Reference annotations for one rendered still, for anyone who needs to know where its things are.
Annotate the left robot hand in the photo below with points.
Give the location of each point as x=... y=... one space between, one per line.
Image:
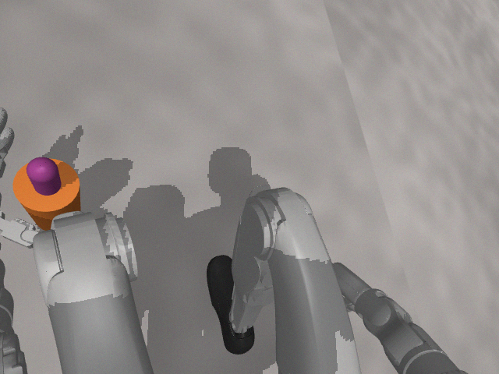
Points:
x=18 y=231

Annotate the right robot foot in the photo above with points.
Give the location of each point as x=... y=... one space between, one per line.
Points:
x=220 y=284

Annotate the left robot arm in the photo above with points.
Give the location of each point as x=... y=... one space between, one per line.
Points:
x=12 y=359

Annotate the right robot arm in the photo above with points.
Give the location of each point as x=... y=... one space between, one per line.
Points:
x=408 y=347

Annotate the bottle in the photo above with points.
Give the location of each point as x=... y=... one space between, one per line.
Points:
x=46 y=188

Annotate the right robot hand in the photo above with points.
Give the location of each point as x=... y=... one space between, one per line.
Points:
x=351 y=285

